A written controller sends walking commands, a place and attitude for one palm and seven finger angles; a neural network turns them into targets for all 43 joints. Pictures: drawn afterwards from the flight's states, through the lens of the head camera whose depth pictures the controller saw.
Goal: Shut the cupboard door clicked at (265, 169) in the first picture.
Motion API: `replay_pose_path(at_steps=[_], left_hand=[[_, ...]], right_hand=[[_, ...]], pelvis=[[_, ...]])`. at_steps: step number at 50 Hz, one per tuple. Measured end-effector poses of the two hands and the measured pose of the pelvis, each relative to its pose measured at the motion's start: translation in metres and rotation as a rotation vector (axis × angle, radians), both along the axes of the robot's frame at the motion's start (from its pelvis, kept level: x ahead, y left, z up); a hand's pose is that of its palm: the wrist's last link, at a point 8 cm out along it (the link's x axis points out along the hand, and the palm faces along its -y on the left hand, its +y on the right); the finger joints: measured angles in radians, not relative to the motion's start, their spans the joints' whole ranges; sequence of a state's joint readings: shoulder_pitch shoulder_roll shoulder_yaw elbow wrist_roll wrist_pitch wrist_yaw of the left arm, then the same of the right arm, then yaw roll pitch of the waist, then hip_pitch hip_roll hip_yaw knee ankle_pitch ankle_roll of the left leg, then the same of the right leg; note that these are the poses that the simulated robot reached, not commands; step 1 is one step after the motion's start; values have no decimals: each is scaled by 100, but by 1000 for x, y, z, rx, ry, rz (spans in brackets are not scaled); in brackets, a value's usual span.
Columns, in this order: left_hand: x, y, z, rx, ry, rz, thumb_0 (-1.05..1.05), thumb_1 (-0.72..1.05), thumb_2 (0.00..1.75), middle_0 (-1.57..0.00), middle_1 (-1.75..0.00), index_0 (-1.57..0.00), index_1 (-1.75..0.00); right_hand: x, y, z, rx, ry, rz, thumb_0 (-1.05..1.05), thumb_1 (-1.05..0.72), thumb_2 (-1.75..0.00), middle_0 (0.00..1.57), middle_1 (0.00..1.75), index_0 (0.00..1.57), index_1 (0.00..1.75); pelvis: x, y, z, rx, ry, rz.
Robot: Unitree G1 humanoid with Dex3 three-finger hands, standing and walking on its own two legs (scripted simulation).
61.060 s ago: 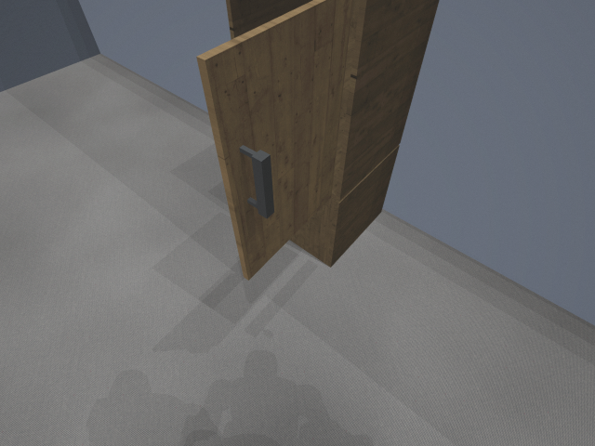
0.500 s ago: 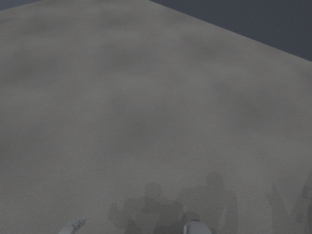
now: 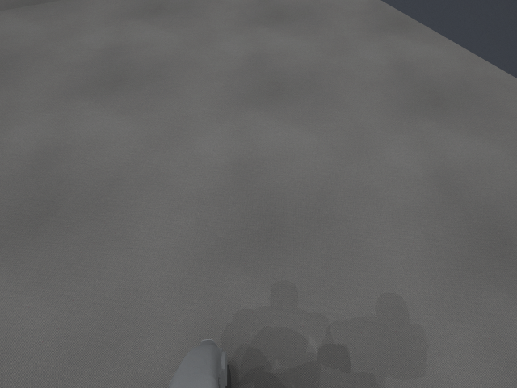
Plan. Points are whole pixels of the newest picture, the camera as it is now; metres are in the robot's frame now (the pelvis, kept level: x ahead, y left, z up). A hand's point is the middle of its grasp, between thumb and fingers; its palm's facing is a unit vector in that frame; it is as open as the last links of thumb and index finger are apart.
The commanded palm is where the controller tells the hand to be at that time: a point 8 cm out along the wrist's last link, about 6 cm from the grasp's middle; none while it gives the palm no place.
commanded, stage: turn to face it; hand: left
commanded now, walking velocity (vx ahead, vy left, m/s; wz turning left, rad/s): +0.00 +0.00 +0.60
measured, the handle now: out of the picture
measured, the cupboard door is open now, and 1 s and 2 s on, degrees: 23 23 23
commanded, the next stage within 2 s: none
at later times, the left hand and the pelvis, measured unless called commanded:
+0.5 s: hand (130, 370) +0.16 +0.24 -0.17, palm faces +0.00 -0.98 -0.18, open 7.4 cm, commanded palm none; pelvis +0.10 +0.05 +0.00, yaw -5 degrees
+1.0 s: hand (173, 310) +0.27 +0.18 -0.17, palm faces -0.35 -0.91 -0.22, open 7.4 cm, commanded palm none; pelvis +0.13 +0.03 +0.00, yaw -22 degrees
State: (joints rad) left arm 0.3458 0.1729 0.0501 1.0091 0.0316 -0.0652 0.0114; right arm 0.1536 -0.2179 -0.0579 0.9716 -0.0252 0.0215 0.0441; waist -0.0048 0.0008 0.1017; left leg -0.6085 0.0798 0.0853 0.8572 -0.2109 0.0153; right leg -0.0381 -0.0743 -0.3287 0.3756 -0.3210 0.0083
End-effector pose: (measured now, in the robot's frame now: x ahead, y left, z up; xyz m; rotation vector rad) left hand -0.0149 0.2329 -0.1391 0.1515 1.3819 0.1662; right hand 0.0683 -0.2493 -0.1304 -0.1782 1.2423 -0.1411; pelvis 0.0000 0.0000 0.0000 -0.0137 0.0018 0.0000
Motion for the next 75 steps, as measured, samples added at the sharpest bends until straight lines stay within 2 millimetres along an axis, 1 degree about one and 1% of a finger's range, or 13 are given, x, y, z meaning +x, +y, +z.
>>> replay_pose_path(at_steps=[4, 7, 10, 14, 21, 29, 39, 43, 48, 54, 58, 67, 75], left_hand=[[-9, 8, -15, -32, 87, 74, 0, 92, 90, -20, -30, -20, -30], [-1, 23, -33, -47, 126, 114, 0, 91, 90, -20, -30, -20, -30], [30, 41, -38, -23, 88, 121, 0, 91, 90, -20, -30, -20, -30], [81, 54, -28, -13, -12, 88, 0, 91, 90, -20, -30, -19, -30], [145, 57, -9, -26, -83, 14, 0, 91, 90, -20, -30, -19, -30], [196, 46, -2, -21, -81, -119, 0, 91, 90, -20, -30, -19, -30], [255, 2, 4, 18, -153, -312, 0, 91, 90, -20, -30, -19, -30], [265, -4, 8, 19, -143, -355, 0, 91, 90, -20, -30, -20, -30], [284, -4, 4, 2, -139, -406, 0, 91, 90, -20, -30, -20, -30], [316, 10, -15, -25, -135, -450, 0, 91, 90, -21, -30, -20, -30], [339, 9, -11, -29, -139, -507, 0, 91, 90, -20, -30, -20, -30], [374, -29, 12, -38, -200, -651, 0, 91, 90, -20, -30, -19, -30], [368, -80, 17, -8, -253, -782, 0, 91, 90, -20, -30, -19, -30]], right_hand=[[93, 20, 3, -26, -102, 120, 1, -91, -90, 20, 30, 19, 30], [148, 37, 1, -58, -205, 175, 1, -91, -90, 20, 30, 19, 30], [171, 53, 6, -76, -232, 200, 1, -91, -90, 20, 30, 19, 30], [175, 72, 15, -65, -222, 188, 1, -91, -90, 20, 30, 20, 30], [147, 90, 13, 5, -166, 59, 0, -91, -90, 20, 30, 20, 30], [95, 49, 6, -35, -68, -119, -1, -92, -90, 21, 30, 20, 30], [4, -1, -15, -50, 100, -332, 1, -91, -90, 20, 30, 20, 30], [-4, -2, -7, -54, 98, -376, 1, -91, -90, 20, 30, 20, 30], [5, 7, 0, -62, 57, -410, 1, -91, -90, 20, 30, 20, 30], [26, 28, 2, -99, -28, -442, 1, -90, -90, 20, 30, 20, 30], [22, 47, 10, -92, -44, -464, 1, -90, -90, 20, 30, 20, 30], [-24, 59, 4, -42, -9, -589, 1, -90, -90, 21, 30, 20, 30], [-85, 37, -27, -10, 42, -727, 1, -90, -90, 20, 30, 20, 30]], pelvis=[[32, 15, -11, -1, -8, 41], [57, 33, -28, -19, -9, 62], [68, 40, -27, -9, -24, 61], [79, 48, -14, -11, -30, 42], [98, 54, -1, -24, -20, -26], [109, 45, 0, -15, 12, -134], [111, 17, -9, 7, 14, -267], [114, 15, -3, 15, 12, -311], [121, 21, -2, 16, 14, -360], [135, 42, -13, 11, 15, -435], [136, 47, -7, -2, 4, -495], [127, 43, 0, -12, 6, -606], [110, 22, -14, 11, -6, -691]])
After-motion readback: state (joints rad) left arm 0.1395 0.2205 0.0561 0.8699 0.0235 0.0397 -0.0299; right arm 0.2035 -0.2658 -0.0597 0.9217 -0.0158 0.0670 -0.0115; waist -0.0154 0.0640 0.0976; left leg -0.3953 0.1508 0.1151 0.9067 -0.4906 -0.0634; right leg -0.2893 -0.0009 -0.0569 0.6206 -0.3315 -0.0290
